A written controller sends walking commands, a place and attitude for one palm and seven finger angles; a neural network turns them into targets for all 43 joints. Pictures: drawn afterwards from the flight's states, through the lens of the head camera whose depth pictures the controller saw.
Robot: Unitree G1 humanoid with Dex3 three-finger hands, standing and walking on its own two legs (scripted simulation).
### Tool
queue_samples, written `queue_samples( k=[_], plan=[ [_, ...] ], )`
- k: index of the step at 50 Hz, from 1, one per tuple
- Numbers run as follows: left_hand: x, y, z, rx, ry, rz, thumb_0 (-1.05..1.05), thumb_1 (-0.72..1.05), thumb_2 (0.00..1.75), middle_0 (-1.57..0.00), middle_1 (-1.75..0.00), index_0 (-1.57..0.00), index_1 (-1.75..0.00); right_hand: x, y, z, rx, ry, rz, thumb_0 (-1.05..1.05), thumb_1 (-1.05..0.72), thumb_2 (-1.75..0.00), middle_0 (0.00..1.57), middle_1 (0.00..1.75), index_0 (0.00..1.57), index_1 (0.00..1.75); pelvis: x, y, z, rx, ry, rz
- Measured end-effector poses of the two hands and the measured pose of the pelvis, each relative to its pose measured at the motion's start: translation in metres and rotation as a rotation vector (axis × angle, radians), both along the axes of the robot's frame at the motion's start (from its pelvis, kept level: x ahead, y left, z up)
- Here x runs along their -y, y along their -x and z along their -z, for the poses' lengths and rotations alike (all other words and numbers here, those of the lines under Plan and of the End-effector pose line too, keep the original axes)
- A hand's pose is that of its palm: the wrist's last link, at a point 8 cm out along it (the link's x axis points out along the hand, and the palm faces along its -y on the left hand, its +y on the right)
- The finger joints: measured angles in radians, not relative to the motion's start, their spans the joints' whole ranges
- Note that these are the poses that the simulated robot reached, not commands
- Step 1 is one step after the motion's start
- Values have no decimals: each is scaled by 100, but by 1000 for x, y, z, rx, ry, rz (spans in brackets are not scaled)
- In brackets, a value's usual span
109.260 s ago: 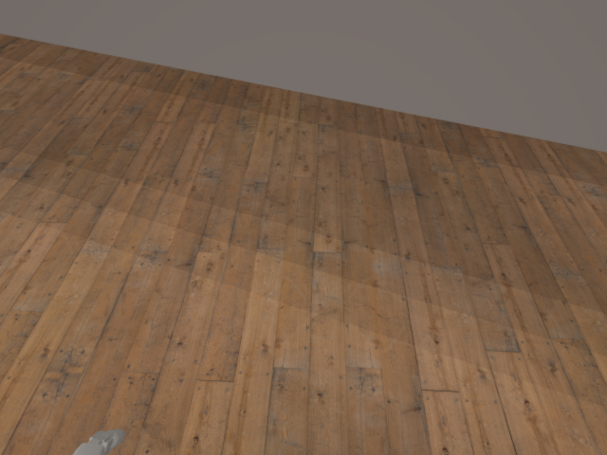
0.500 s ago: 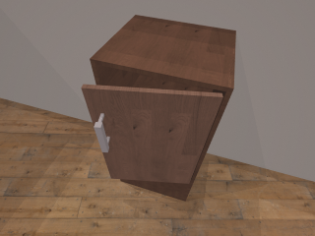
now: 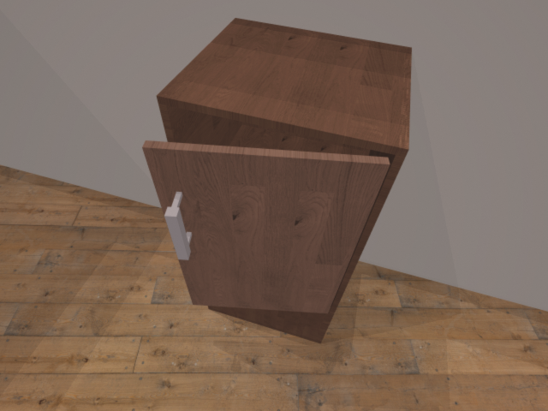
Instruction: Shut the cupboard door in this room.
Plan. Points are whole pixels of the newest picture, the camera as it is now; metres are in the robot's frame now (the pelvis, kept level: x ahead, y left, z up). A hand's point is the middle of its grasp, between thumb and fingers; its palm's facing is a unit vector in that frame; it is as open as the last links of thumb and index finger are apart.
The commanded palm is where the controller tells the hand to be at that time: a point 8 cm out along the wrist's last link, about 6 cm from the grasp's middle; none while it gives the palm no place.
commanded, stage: raise the hand and make a fist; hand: left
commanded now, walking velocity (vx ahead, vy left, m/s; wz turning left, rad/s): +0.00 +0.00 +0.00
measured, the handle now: (181, 226) +0.44 +0.21 -0.05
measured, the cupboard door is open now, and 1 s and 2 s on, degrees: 14 14 14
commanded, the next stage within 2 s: bring the fist close to the handle in 2.00 s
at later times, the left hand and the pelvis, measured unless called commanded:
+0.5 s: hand (197, 403) +0.15 +0.12 -0.08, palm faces +0.01 -1.00 +0.08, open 6.1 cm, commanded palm +0.11 +0.20 -0.07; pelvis -0.04 -0.03 -0.08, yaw +4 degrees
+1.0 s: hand (162, 392) +0.16 +0.17 -0.05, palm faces +0.14 -0.99 -0.05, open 3.8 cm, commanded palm +0.12 +0.21 -0.06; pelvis -0.03 -0.04 -0.10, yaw +4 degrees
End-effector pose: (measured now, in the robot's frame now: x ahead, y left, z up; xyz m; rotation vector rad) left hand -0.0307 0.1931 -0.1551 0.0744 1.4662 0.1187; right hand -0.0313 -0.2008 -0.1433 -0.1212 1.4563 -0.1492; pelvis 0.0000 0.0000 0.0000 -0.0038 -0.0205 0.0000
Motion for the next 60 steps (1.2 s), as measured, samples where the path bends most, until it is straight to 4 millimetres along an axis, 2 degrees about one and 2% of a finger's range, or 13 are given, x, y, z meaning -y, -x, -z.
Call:
queue_samples(
  k=[5, 7, 12, 15, 18, 22, 27, 32, 37, 42, 46, 53, 60],
  plan=[
    [-2, 0, 0, 3, -6, 6, 0, 91, 90, -20, -30, -20, -29, -2, 0, 1, 4, -3, 0, 0, -91, -90, 20, 30, 20, 30, -2, 1, 1, -6, 4, -4],
    [-21, -17, -13, 79, -70, -43, 4, 95, 90, -21, -30, -21, -30, 5, -8, -4, 104, 35, -6, 1, -92, -90, 20, 30, 20, 30, 0, 4, 3, -9, 0, -12],
    [-49, -116, -91, 688, -211, -60, 7, 98, 90, -23, -32, -22, -32, 38, -43, -10, 422, 70, -53, 3, -93, -90, 20, 30, 20, 30, 0, 10, 11, -27, -25, -64],
    [-26, -174, -128, 1008, -156, -15, 5, 97, 90, -25, -36, -25, -35, 55, -78, -9, 574, 83, -117, 2, -93, -90, 20, 30, 20, 30, -1, 20, 21, -56, -10, -94],
    [5, -206, -140, 1274, 14, 9, 3, 95, 90, -29, -40, -29, -40, 67, -116, -18, 708, 113, -145, 2, -92, -90, 20, 30, 20, 30, 6, 27, 35, -126, -13, -75],
    [29, -194, -113, 1460, 197, 29, 1, 93, 90, -36, -47, -36, -47, 76, -163, -39, 829, 154, -229, 1, -92, -90, 20, 30, 20, 30, 24, 34, 59, -195, -20, -58],
    [2, -133, -58, 1317, 55, 38, 1, 91, 90, -46, -57, -46, -57, 74, -219, -36, 920, 152, -361, 1, -91, -90, 19, 30, 20, 30, 36, 42, 91, -245, 3, -76],
    [-30, -98, -80, 1360, -116, -12, 2, 91, 90, -54, -67, -54, -67, 47, -250, -6, 972, 65, -419, 1, -91, -90, 19, 30, 20, 30, 40, 47, 111, -282, 42, -107],
    [-5, -137, -116, 1610, -13, 114, 2, 91, 90, -63, -77, -63, -76, 18, -241, 29, 949, -34, -397, 1, -91, -90, 20, 30, 20, 30, 41, 51, 122, -311, 60, -114],
    [18, -180, -86, 1390, 167, 224, 1, 91, 90, -72, -87, -72, -86, 17, -201, 50, 805, -73, -276, 1, -91, -90, 20, 30, 21, 30, 43, 49, 119, -323, 37, -93],
    [1, -176, -83, 1249, 101, 103, 1, 90, 90, -80, -95, -80, -94, 35, -169, 48, 698, -32, -186, 1, -91, -90, 20, 30, 21, 30, 41, 41, 105, -308, 23, -76],
    [-29, -153, -121, 1440, -78, 57, 2, 91, 90, -92, -109, -92, -108, 65, -151, 40, 649, 78, -206, 1, -91, -90, 20, 30, 20, 30, 33, 36, 99, -313, 35, -87],
    [-14, -161, -85, 1377, 108, 163, 1, 91, 90, -105, -123, -105, -122, 69, -170, 32, 726, 137, -227, 1, -91, -90, 20, 30, 20, 30, 25, 44, 109, -324, 43, -80]
  ],
)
